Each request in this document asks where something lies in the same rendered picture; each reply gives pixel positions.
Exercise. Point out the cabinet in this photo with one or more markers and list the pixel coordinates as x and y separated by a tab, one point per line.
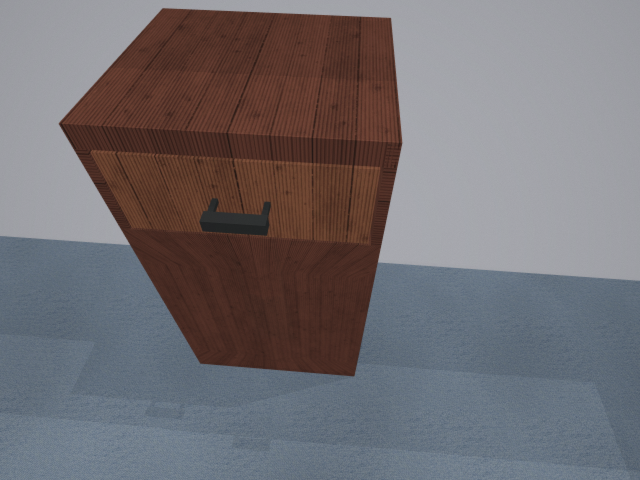
262	86

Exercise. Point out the handle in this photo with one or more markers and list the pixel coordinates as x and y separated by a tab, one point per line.
237	223

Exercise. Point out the drawer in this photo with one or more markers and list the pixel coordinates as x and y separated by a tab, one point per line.
311	201

